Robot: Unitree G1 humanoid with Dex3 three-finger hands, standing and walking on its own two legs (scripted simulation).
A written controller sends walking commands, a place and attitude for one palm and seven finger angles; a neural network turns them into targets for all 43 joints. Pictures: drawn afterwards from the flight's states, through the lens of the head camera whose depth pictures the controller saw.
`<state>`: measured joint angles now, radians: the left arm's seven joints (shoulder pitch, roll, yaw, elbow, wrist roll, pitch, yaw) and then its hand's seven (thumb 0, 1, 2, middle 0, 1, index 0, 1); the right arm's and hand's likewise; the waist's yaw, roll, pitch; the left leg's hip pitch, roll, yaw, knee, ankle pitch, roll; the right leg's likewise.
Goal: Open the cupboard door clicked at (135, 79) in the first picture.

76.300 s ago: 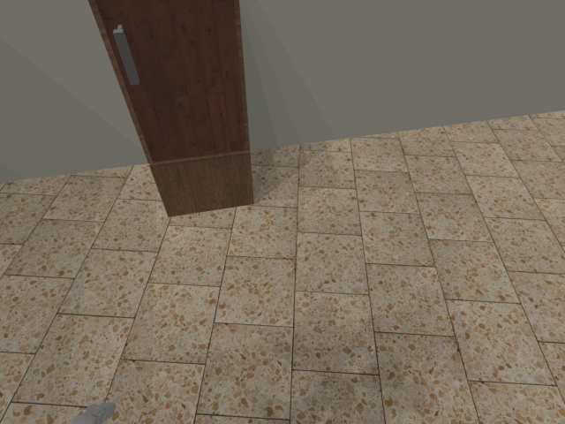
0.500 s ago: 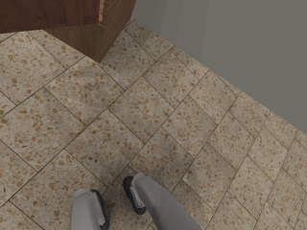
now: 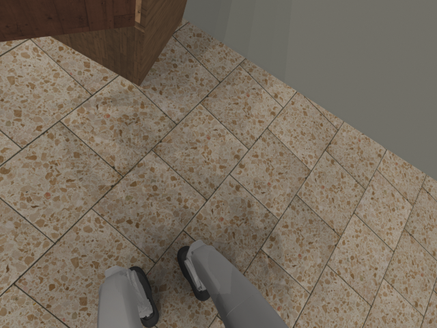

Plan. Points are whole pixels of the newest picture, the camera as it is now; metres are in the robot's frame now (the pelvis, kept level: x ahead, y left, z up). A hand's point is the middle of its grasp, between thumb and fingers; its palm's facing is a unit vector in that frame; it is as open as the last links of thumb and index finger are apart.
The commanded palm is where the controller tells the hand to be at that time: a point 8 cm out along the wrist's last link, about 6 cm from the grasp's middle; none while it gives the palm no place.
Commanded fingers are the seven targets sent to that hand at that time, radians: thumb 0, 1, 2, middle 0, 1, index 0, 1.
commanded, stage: move the hooked fingers beside the handle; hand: left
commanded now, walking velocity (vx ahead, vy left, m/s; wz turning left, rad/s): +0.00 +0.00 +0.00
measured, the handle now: out of the picture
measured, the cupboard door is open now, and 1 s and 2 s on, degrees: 47 47 47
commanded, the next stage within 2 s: slide the fingers in behind the handle in 0.52 s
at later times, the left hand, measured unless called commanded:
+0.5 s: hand out of the picture +0.68 +0.27 +0.12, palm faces +0.12 -0.99 +0.01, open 14.0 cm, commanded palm +0.74 +0.24 +0.11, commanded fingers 0.00 -0.50 0.30 -0.30 -1.20 -0.30 -1.20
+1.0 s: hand out of the picture +0.68 +0.25 +0.13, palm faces +0.11 -0.99 +0.04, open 14.0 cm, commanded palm +0.74 +0.20 +0.11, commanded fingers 0.00 -0.50 0.30 -0.30 -1.20 -0.30 -1.20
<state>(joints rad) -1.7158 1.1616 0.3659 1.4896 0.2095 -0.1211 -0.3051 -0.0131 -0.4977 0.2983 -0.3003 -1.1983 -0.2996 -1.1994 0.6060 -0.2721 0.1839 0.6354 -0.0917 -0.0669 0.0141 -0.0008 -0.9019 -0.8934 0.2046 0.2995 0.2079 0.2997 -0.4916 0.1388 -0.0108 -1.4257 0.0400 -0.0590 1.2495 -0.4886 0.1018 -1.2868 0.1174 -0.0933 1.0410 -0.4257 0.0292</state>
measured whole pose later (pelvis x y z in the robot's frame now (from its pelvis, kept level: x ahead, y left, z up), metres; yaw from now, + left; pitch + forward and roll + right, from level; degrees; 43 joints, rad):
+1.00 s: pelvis +0.02 -0.01 +0.01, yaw +1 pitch +38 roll -14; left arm -1.77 1.11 0.36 1.46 0.23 -0.07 -0.27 -0.01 -0.50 0.30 -0.30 -1.20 -0.30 -1.20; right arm 0.67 -0.26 0.16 0.63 -0.12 -0.06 0.04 0.00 -0.90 -0.89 0.20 0.30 0.21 0.30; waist -0.51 0.13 -0.01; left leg -1.41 0.04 -0.10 1.24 -0.51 0.09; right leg -1.25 0.13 -0.13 1.00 -0.44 0.01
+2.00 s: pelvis +0.01 -0.03 +0.00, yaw +3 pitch +37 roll -12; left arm -1.76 0.97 0.28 1.45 0.19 -0.08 -0.12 -0.01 -0.50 0.30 -0.25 -1.23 -0.26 -1.20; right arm 0.63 -0.24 0.12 0.68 -0.13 -0.12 0.08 0.00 -0.90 -0.89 0.20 0.30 0.21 0.30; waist -0.47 0.10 -0.03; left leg -1.41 0.03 -0.11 1.23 -0.48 0.06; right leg -1.27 0.11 -0.14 1.04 -0.44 -0.02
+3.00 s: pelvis +0.04 -0.03 +0.09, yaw +7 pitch +12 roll -3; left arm -0.49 0.42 0.24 0.69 -0.03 -0.10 -0.02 -0.01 -0.28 0.39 -0.29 -1.06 -0.28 -1.06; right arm 0.36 -0.32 -0.01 0.57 0.04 0.00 0.02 0.01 -0.91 -0.89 0.20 0.30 0.20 0.30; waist -0.10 0.08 -0.11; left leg -0.60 0.00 0.00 0.78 -0.39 0.05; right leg -0.53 0.07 -0.01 0.68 -0.36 -0.02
